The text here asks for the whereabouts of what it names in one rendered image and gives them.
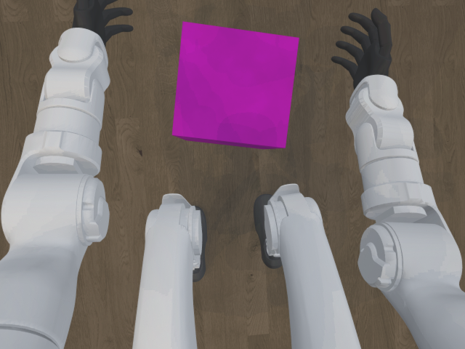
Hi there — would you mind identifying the robot right forearm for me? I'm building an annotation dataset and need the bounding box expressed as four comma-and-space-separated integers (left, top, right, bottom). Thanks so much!
346, 75, 462, 279

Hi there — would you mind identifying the robot right upper arm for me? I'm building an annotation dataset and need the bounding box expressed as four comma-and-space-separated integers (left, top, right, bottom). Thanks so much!
357, 222, 465, 349

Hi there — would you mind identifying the carton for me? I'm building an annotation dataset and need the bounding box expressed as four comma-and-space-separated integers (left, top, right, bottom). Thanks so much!
172, 22, 299, 149

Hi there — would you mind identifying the robot left upper arm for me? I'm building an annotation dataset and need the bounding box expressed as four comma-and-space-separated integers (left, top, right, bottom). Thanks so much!
0, 174, 110, 349

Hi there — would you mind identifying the right robot hand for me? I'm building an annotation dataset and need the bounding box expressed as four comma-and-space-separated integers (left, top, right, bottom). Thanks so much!
331, 8, 392, 89

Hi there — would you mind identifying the left robot hand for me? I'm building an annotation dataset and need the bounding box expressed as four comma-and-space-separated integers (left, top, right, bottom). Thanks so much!
72, 0, 133, 46

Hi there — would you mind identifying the robot right thigh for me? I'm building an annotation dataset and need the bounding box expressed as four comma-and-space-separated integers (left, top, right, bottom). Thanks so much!
264, 193, 361, 349

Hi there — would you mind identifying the robot left foot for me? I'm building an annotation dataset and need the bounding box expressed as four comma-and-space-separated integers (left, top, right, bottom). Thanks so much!
193, 206, 207, 282

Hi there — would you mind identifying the robot left forearm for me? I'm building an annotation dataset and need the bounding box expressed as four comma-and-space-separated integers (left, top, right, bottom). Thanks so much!
1, 28, 110, 242

